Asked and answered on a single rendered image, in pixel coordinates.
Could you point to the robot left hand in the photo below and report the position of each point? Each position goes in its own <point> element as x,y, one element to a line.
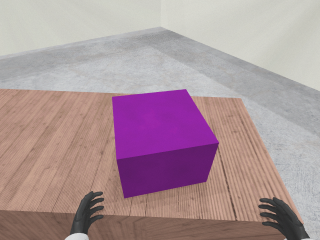
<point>82,220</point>

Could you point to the carton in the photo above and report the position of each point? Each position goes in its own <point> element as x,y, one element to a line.
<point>162,142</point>

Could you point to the robot right hand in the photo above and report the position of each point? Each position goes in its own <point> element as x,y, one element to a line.
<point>288,222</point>

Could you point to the pedestal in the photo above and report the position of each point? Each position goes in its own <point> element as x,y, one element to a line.
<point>58,146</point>

